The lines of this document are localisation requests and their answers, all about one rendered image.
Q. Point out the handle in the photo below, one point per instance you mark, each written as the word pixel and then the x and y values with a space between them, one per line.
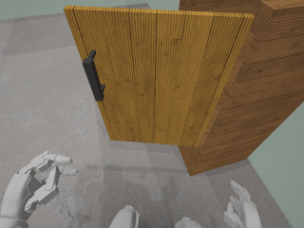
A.
pixel 92 76

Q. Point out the robot left shin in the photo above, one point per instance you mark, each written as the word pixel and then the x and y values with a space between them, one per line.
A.
pixel 128 207

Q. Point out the robot right hand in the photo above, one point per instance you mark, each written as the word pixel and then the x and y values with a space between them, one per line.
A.
pixel 246 215

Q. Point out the left robot thigh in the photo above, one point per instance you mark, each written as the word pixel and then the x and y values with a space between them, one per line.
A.
pixel 126 218

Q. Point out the robot left forearm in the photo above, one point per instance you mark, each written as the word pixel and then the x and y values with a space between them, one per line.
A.
pixel 12 222

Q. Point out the cupboard door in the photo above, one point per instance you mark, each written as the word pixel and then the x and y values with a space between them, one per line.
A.
pixel 163 70

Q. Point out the robot left hand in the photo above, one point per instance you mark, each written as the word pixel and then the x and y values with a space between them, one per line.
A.
pixel 18 201

